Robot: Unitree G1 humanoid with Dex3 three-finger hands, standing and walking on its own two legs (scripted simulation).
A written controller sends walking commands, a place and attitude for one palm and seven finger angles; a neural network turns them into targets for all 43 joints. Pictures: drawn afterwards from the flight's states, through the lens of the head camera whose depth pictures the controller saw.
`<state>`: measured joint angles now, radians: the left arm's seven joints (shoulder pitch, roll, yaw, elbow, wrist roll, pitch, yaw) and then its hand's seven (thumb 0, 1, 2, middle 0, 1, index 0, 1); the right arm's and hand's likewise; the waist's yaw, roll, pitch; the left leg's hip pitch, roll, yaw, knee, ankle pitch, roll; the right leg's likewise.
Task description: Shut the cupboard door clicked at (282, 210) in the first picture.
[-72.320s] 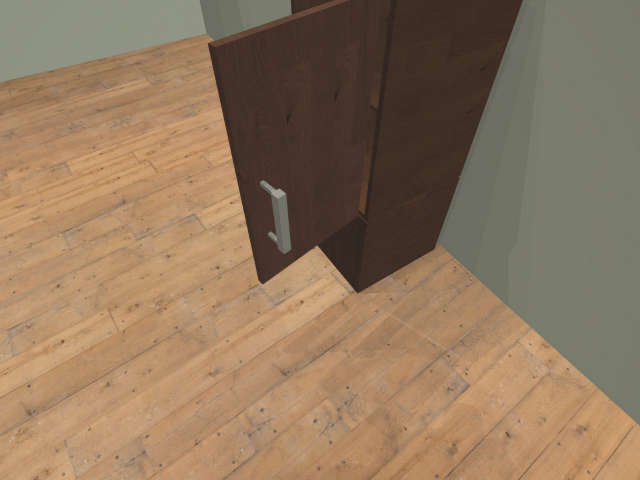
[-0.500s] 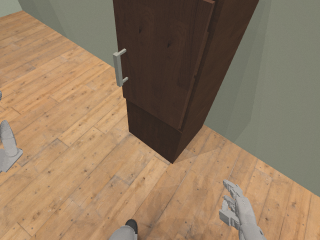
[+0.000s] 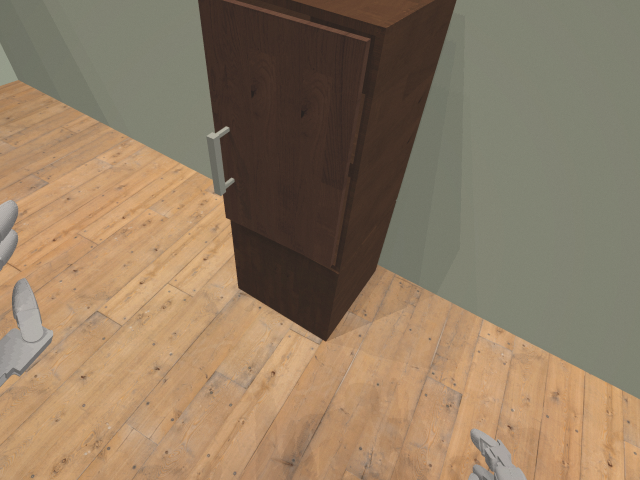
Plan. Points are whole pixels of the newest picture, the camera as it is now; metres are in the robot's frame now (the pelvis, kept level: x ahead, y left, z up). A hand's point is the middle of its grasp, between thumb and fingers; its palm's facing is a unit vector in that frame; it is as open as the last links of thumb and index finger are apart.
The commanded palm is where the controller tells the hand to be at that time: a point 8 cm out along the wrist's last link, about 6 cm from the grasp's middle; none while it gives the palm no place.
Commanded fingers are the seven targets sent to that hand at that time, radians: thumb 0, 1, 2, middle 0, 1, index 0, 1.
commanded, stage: stop stepping back and stand still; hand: left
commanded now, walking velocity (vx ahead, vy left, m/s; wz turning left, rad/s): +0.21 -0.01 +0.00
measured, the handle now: (222, 161) +0.85 +0.23 -0.11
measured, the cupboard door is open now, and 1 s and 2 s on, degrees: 3 3 3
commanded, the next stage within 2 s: let the arm hang, fingers relaxed in 0.30 s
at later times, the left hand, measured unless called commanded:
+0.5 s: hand (97, 383) +0.22 +0.25 +0.05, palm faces +0.19 -0.87 -0.46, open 7.4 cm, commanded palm none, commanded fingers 0.00 0.90 0.90 -0.20 -0.30 -0.20 -0.30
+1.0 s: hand out of the picture -0.06 +0.20 -0.17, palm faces +0.02 -0.98 -0.20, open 7.3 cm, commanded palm none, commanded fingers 0.00 0.90 0.90 -0.20 -0.30 -0.20 -0.30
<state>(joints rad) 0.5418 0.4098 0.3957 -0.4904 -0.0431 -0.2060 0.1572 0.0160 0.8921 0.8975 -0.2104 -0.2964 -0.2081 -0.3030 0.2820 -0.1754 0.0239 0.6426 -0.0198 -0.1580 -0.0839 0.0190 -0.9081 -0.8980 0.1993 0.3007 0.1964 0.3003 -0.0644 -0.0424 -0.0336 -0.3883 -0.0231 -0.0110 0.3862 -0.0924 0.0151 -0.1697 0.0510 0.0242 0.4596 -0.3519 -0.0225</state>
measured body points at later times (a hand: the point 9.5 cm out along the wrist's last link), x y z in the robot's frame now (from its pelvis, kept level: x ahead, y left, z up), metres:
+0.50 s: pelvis -0.01 +0.01 -0.01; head -0.03 -0.01 +0.44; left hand +0.21 +0.29 +0.07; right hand +0.14 -0.23 -0.12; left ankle +0.08 +0.10 -0.74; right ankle -0.02 -0.08 -0.74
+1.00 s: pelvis +0.02 +0.02 +0.00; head +0.03 +0.02 +0.45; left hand -0.06 +0.25 -0.16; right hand +0.00 -0.21 -0.15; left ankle +0.07 +0.11 -0.74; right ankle -0.02 -0.08 -0.74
